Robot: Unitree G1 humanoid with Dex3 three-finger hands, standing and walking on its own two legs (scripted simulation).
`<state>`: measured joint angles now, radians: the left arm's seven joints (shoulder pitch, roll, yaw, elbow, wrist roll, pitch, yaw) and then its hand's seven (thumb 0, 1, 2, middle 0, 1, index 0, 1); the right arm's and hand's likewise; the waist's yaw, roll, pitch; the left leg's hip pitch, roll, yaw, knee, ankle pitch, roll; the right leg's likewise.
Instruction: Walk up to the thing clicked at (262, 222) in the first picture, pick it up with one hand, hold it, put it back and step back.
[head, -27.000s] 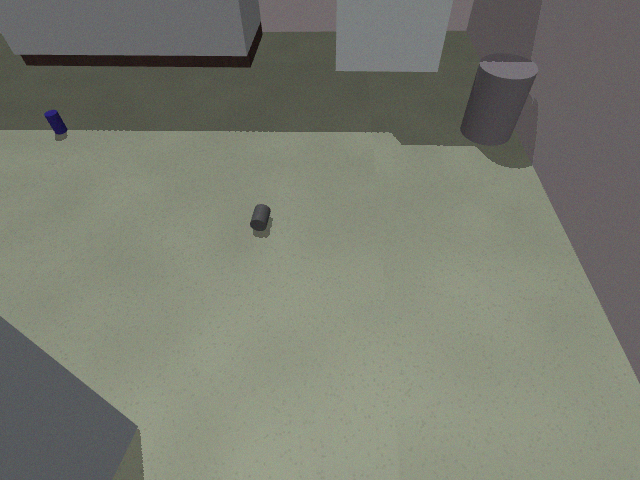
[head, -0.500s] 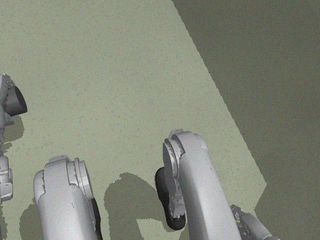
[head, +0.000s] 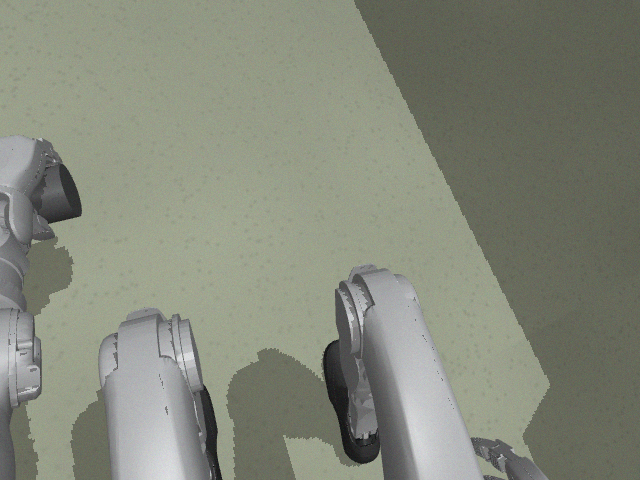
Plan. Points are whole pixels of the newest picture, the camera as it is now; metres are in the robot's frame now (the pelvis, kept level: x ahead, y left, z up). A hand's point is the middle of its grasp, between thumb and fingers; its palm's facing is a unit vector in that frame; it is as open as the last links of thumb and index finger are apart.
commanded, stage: lift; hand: left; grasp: from above
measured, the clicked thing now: (30, 199) +0.48 +0.30 -0.16
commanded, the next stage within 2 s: hold in 1.54 s
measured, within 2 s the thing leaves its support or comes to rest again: neither
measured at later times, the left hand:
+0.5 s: hand out of the picture +0.42 +0.30 +0.00, palm faces -0.41 -0.09 -0.91, open 9.6 cm
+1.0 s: hand out of the picture +0.36 +0.27 +0.21, palm faces -0.42 -0.13 -0.90, open 9.6 cm
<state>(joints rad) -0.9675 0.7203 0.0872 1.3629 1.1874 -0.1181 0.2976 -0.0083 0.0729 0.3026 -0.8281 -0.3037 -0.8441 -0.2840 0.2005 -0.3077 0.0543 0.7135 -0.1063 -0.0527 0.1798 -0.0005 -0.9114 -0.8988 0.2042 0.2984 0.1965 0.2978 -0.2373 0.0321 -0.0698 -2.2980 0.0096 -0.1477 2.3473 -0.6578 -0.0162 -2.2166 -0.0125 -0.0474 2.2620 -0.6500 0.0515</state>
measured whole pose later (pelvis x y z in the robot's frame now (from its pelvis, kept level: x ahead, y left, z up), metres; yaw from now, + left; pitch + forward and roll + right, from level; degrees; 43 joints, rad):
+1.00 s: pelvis +0.02 +0.00 +0.28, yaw +5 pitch +21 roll -3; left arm -0.41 0.44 -0.14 0.77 0.97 0.08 0.10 -0.01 0.08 0.32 -0.80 -0.36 -0.81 -0.34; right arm 0.19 -0.24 -0.02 0.70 0.04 0.02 -0.04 0.00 -0.90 -0.89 0.21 0.30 0.20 0.30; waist -0.07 0.05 -0.16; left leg -1.23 0.05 -0.03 1.40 -0.53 -0.01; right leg -1.20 -0.02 -0.01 1.35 -0.51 0.04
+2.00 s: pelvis +0.09 +0.01 +0.41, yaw +5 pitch +6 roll +0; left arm -0.35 0.35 -0.22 0.83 0.98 0.09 0.09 -0.01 0.10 0.27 -0.82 -0.28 -0.84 -0.26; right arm 0.24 -0.25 -0.05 0.72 0.05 0.04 -0.03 0.01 -0.89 -0.89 0.21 0.30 0.20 0.30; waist -0.02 0.04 -0.07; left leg -0.44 0.04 0.04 0.67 -0.33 -0.01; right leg -0.45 -0.03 0.02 0.65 -0.31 0.04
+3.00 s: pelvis +0.08 +0.00 +0.42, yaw +4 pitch +1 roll +1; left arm -0.26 0.38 -0.23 0.62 0.97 0.09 -0.04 -0.01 0.09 0.29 -0.81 -0.30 -0.83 -0.29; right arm 0.19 -0.25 -0.03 0.68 0.07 0.06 -0.04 0.01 -0.90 -0.89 0.20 0.30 0.20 0.30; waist 0.02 0.06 -0.01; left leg -0.26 0.03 0.05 0.48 -0.23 -0.02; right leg -0.28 -0.03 0.03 0.51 -0.24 0.03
